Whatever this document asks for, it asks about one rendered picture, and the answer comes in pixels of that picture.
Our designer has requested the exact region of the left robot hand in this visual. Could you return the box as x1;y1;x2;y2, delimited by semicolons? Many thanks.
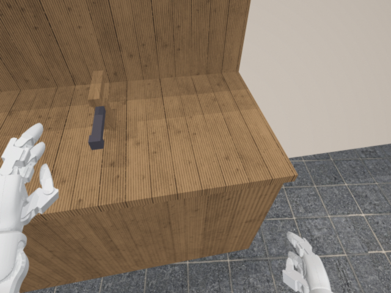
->
0;123;59;232

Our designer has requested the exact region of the tap lever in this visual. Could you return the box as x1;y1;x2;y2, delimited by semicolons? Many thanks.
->
88;106;106;150

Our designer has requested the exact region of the robot left forearm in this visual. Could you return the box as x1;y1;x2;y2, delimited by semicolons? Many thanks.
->
0;231;29;293

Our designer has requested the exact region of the right robot hand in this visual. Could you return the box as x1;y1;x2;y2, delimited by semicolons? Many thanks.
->
282;231;331;293

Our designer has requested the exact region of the counter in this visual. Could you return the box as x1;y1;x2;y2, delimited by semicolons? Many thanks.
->
0;0;298;293

